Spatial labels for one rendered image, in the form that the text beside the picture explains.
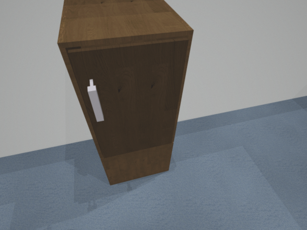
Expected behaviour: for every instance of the handle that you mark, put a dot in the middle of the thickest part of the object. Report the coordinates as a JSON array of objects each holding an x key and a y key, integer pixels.
[{"x": 92, "y": 91}]

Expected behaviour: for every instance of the cupboard door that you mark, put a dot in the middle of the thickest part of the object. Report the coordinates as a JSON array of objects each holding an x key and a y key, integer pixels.
[{"x": 138, "y": 86}]

